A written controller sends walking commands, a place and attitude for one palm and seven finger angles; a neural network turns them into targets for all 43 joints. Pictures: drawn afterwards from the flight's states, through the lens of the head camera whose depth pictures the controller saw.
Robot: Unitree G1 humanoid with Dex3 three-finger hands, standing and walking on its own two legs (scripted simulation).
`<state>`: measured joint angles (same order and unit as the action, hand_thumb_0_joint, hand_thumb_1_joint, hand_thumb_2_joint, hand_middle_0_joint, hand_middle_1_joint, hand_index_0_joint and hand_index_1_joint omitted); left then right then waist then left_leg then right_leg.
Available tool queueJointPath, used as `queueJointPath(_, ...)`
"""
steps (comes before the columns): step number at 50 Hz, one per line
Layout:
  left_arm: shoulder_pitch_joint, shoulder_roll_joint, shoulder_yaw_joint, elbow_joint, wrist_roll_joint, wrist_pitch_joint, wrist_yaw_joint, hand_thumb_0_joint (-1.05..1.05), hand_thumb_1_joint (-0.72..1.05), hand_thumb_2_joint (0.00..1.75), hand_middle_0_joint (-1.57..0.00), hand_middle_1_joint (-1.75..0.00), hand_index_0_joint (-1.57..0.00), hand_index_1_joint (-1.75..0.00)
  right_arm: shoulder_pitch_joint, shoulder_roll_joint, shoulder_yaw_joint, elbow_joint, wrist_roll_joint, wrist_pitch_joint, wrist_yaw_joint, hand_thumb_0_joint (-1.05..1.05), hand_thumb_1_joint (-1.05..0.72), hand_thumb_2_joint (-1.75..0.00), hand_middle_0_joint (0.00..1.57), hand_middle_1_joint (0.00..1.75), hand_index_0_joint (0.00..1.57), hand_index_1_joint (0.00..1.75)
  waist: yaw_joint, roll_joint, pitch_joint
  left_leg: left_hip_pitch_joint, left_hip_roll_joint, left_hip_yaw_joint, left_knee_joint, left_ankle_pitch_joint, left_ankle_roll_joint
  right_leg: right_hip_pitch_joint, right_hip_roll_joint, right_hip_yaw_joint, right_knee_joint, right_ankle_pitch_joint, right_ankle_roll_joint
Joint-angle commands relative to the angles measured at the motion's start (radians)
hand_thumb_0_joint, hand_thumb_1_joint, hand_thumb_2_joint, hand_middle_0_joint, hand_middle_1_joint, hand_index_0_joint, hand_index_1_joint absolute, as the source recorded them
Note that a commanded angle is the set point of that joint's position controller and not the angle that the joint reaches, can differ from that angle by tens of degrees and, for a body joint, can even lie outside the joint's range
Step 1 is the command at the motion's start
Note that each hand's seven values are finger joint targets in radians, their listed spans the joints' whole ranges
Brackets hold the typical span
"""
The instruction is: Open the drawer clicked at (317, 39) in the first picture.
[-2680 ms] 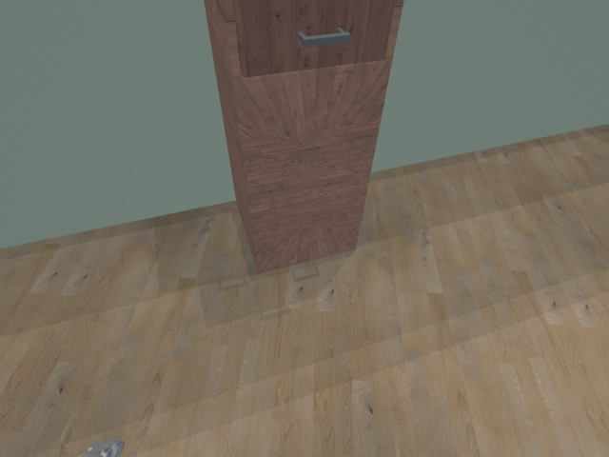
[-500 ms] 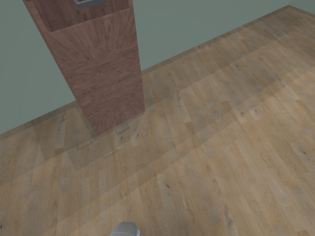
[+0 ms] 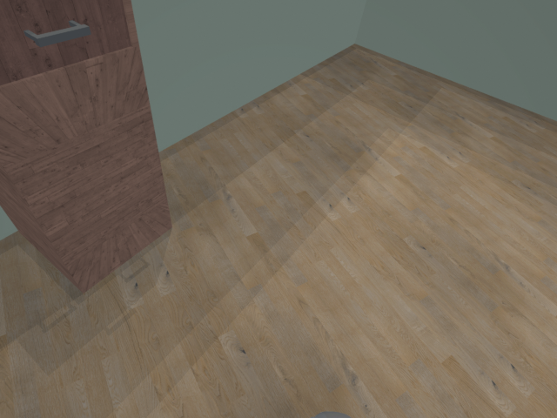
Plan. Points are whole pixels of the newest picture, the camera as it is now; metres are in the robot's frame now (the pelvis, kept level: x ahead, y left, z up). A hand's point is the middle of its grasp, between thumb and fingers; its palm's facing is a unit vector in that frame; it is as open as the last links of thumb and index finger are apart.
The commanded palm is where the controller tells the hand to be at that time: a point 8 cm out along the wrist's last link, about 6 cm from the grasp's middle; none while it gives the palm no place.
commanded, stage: walk to a spot facing it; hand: left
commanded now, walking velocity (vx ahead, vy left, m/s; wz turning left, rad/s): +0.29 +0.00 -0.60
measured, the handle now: (58, 32) +0.80 +0.57 +0.13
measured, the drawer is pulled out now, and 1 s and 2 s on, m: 0.00 0.00 0.00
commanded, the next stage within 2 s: turn to face it in 1.34 s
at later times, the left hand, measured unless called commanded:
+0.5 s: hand (260, 345) +0.29 +0.04 -0.17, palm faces -0.31 -0.93 -0.18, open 7.4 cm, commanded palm none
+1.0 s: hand (243, 299) +0.39 +0.09 -0.19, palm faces -0.33 -0.94 -0.12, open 7.4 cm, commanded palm none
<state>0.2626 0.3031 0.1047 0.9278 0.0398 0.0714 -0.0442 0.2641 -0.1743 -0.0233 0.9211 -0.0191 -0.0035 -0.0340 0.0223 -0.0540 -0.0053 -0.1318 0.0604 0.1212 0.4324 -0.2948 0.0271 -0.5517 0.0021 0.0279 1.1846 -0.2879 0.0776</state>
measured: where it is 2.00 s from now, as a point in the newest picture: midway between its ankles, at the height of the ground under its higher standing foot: (338, 323)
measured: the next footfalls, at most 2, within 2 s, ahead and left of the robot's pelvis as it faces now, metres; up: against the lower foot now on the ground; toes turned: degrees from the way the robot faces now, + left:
right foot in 0.36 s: +0.15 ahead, -0.21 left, +0.00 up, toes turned -22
left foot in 0.80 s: +0.43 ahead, -0.04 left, +0.00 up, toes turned -11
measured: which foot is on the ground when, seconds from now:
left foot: down 0.00-0.36, up 0.38-0.78, down 0.80-1.00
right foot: up 0.00-0.34, down 0.36-0.82, up 0.84-1.00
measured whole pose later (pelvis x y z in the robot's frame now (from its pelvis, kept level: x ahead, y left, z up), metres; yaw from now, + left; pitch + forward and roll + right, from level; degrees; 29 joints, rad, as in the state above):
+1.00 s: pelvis +0.34 -0.08 +0.00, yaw -24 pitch -2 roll -2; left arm 0.36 0.19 0.07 1.09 0.03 -0.01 -0.01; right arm 0.26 -0.14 -0.06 1.01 -0.02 -0.08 -0.03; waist 0.02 -0.05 0.03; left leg -0.21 0.06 0.23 0.48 -0.24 0.06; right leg -0.47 -0.05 -0.02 1.21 -0.25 -0.01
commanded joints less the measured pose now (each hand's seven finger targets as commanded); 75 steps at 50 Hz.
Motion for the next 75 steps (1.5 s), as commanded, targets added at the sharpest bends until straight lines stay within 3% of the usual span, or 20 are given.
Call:
queueJointPath(1,-0.134,0.016,0.002,-0.099,-0.001,-0.028,-0.018,0.00,0.90,0.90,-0.20,-0.30,-0.20,-0.30,0.112,-0.181,-0.048,-0.027,0.000,-0.048,-0.008,0.00,-0.90,-0.90,0.20,0.30,0.20,0.30,-0.060,0.188,0.124,0.088,0.260,-0.218,-0.262,-0.090,0.082,-0.223,-0.064,-0.013,-0.040,0.042,0.004)
queueJointPath(13,-0.274,-0.060,-0.027,-0.120,-0.009,-0.058,-0.027,0.00,0.90,0.90,-0.20,-0.30,-0.20,-0.30,0.209,-0.193,-0.060,0.065,-0.020,-0.058,0.011,0.00,-0.90,-0.90,0.20,0.30,0.20,0.30,-0.091,0.229,0.111,0.115,0.317,0.043,-0.178,0.174,0.075,-0.002,-0.078,-0.159,-0.478,-0.021,-0.053)
queueJointPath(16,-0.065,-0.013,-0.011,-0.053,-0.007,-0.083,-0.014,0.00,0.90,0.90,-0.20,-0.30,-0.20,-0.30,0.181,-0.213,-0.064,0.063,-0.013,-0.055,0.018,0.00,-0.90,-0.90,0.20,0.30,0.20,0.30,0.023,0.135,-0.024,0.062,0.266,0.161,0.174,0.503,0.016,0.351,0.012,-0.218,-0.663,0.006,-0.111)
queueJointPath(17,0.100,0.074,0.009,0.001,-0.002,-0.100,-0.002,0.00,0.90,0.90,-0.20,-0.30,-0.20,-0.30,0.187,-0.183,-0.055,0.054,-0.001,-0.055,0.031,0.00,-0.90,-0.90,0.20,0.30,0.20,0.30,0.096,-0.006,-0.136,-0.164,0.234,0.193,0.427,0.379,-0.033,0.681,-0.084,-0.095,-0.706,0.020,-0.155)
queueJointPath(18,0.224,0.201,0.040,0.031,-0.011,-0.110,0.018,0.00,0.90,0.90,-0.20,-0.30,-0.20,-0.30,0.192,-0.103,-0.032,0.012,0.008,-0.058,0.037,0.00,-0.90,-0.90,0.20,0.30,0.20,0.30,0.129,-0.268,-0.251,-0.500,0.077,0.153,0.731,-0.267,-0.095,0.924,-0.377,0.379,-0.791,0.009,-0.258)
queueJointPath(19,0.257,0.233,0.047,0.047,-0.036,-0.101,0.032,0.00,0.90,0.90,-0.20,-0.30,-0.20,-0.30,0.068,-0.126,-0.035,-0.031,0.008,-0.055,0.030,0.00,-0.90,-0.90,0.20,0.30,0.20,0.30,0.144,-0.220,-0.239,-0.593,0.057,0.002,0.878,-0.312,-0.072,0.882,-0.433,0.535,-0.883,0.107,-0.300)
queueJointPath(23,0.001,0.072,-0.007,0.002,-0.028,-0.118,0.045,0.00,0.90,0.90,-0.20,-0.30,-0.20,-0.30,0.034,-0.113,-0.045,0.014,-0.008,-0.041,0.030,0.00,-0.90,-0.90,0.20,0.30,0.20,0.30,0.010,0.018,0.021,-0.501,0.152,-0.080,0.819,-0.047,-0.074,0.436,-0.319,0.240,-0.944,0.116,-0.260)
queueJointPath(26,-0.018,0.031,-0.022,0.023,-0.016,-0.135,0.047,0.00,0.90,0.90,-0.20,-0.30,-0.20,-0.30,0.116,-0.071,-0.046,0.048,-0.014,-0.017,0.036,0.00,-0.90,-0.90,0.20,0.30,0.20,0.30,-0.056,-0.031,0.058,-0.414,0.122,-0.054,0.702,0.008,-0.086,0.307,-0.240,0.100,-0.964,0.211,-0.232)
queueJointPath(35,0.084,0.031,-0.030,0.076,-0.015,-0.149,0.052,0.00,0.90,0.90,-0.20,-0.30,-0.20,-0.30,-0.114,-0.060,-0.042,-0.031,-0.006,-0.040,0.066,0.00,-0.90,-0.90,0.20,0.30,0.20,0.30,-0.002,-0.073,0.109,-0.380,0.081,-0.023,0.292,0.117,-0.073,0.375,-0.229,0.103,-0.974,0.136,-0.237)
queueJointPath(39,0.076,0.042,-0.023,0.085,-0.018,-0.141,0.051,0.00,0.90,0.90,-0.20,-0.30,-0.20,-0.30,0.044,-0.104,-0.056,0.021,-0.010,-0.062,0.053,0.00,-0.90,-0.90,0.20,0.30,0.20,0.30,-0.085,0.032,0.052,-0.037,0.012,0.014,0.103,0.106,-0.045,0.307,-0.174,0.056,-0.733,0.236,-0.196)
queueJointPath(40,0.098,0.001,-0.026,0.081,-0.024,-0.140,0.046,0.00,0.90,0.90,-0.20,-0.30,-0.20,-0.30,0.179,-0.175,-0.074,0.062,-0.019,-0.070,0.040,0.00,-0.90,-0.90,0.20,0.30,0.20,0.30,-0.131,0.179,-0.027,0.165,0.106,-0.125,0.028,0.028,-0.010,0.200,-0.099,0.009,-0.480,0.215,-0.161)
queueJointPath(41,0.153,-0.063,-0.039,0.072,-0.033,-0.135,0.037,0.00,0.90,0.90,-0.20,-0.30,-0.20,-0.30,0.293,-0.299,-0.101,0.086,-0.027,-0.071,0.034,0.00,-0.90,-0.90,0.20,0.30,0.20,0.30,-0.141,0.469,-0.111,0.316,0.381,-0.489,-0.122,-0.079,0.065,-0.002,0.032,-0.121,-0.142,-0.207,-0.106)
queueJointPath(42,0.111,-0.035,-0.036,0.052,-0.023,-0.135,0.041,0.00,0.90,0.90,-0.20,-0.30,-0.20,-0.30,0.299,-0.285,-0.089,0.088,-0.017,-0.058,0.028,0.00,-0.90,-0.90,0.20,0.30,0.20,0.30,-0.143,0.395,-0.085,0.256,0.434,-0.600,-0.223,-0.194,0.097,-0.067,0.019,-0.026,0.015,-0.276,-0.116)
queueJointPath(45,0.056,-0.049,-0.022,0.088,-0.012,-0.117,0.027,0.00,0.90,0.90,-0.20,-0.30,-0.20,-0.30,0.088,-0.125,-0.046,0.049,-0.008,-0.069,0.017,0.00,-0.90,-0.90,0.20,0.30,0.20,0.30,-0.060,0.157,0.106,-0.052,0.335,-0.363,-0.285,-0.204,0.023,-0.066,-0.097,0.011,0.101,-0.016,-0.109)
queueJointPath(50,0.151,-0.114,-0.017,0.129,-0.004,-0.071,0.028,0.00,0.90,0.90,-0.20,-0.30,-0.20,-0.30,0.106,-0.048,-0.042,0.089,0.002,-0.093,0.004,0.00,-0.90,-0.90,0.20,0.30,0.20,0.30,-0.002,0.169,0.069,-0.059,0.238,-0.053,-0.266,0.116,-0.048,-0.038,-0.096,-0.010,0.052,0.134,-0.076)
queueJointPath(65,-0.233,-0.143,-0.024,-0.023,-0.010,-0.074,0.000,0.00,0.90,0.90,-0.20,-0.30,-0.20,-0.30,0.328,-0.059,-0.037,0.185,-0.012,-0.081,-0.005,0.00,-0.90,-0.90,0.20,0.30,0.20,0.30,-0.093,0.168,0.194,0.221,0.292,0.139,-0.198,0.533,0.064,-0.203,-0.088,-0.188,-0.398,0.117,-0.083)
queueJointPath(70,-0.003,-0.087,-0.010,0.029,-0.003,-0.103,0.009,0.00,0.90,0.90,-0.20,-0.30,-0.20,-0.30,0.255,-0.138,-0.061,0.149,-0.003,-0.073,-0.001,0.00,-0.90,-0.90,0.20,0.30,0.20,0.30,0.031,0.221,-0.002,0.241,0.278,0.240,0.215,1.096,0.022,0.189,0.052,-0.277,-0.561,0.064,-0.164)
queueJointPath(71,0.130,-0.044,0.004,0.062,-0.002,-0.113,0.014,0.00,0.90,0.90,-0.20,-0.30,-0.20,-0.30,0.217,-0.150,-0.062,0.123,0.005,-0.070,0.007,0.00,-0.90,-0.90,0.20,0.30,0.20,0.30,0.102,0.202,-0.075,0.109,0.263,0.253,0.420,0.994,-0.011,0.419,0.050,-0.270,-0.640,0.159,-0.180)
queueJointPath(73,0.278,0.135,0.036,0.101,-0.020,-0.130,0.043,0.00,0.90,0.90,-0.20,-0.30,-0.20,-0.30,0.228,-0.025,-0.043,0.076,0.028,-0.074,0.009,0.00,-0.90,-0.90,0.20,0.30,0.20,0.30,0.112,-0.125,-0.307,-0.456,0.008,0.115,1.062,-0.308,-0.098,0.909,-0.451,0.458,-0.697,0.776,-0.405)
queueJointPath(75,0.129,0.072,0.009,0.065,-0.033,-0.130,0.066,0.00,0.90,0.90,-0.20,-0.30,-0.20,-0.30,0.169,-0.022,-0.041,0.075,0.021,-0.058,0.007,0.00,-0.90,-0.90,0.20,0.30,0.20,0.30,0.065,0.022,-0.163,-0.469,0.084,-0.088,1.055,-0.170,-0.063,0.681,-0.420,0.224,-0.778,0.789,-0.370)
